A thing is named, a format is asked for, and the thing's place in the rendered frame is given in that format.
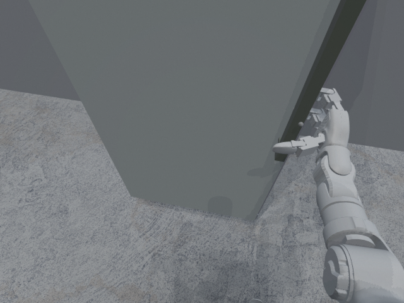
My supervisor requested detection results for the handle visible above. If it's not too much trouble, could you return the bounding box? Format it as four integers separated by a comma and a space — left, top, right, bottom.
275, 0, 367, 162

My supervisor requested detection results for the fridge door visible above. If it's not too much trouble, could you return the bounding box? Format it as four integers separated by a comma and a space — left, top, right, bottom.
28, 0, 340, 220

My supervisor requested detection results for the right robot hand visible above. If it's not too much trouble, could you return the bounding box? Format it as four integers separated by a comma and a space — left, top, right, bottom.
272, 88, 350, 158

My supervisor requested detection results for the robot right forearm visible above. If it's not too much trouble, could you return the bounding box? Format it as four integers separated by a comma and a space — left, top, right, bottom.
313, 145, 404, 274

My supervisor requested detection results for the robot right upper arm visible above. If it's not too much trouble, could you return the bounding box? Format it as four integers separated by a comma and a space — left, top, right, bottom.
323, 244, 404, 303

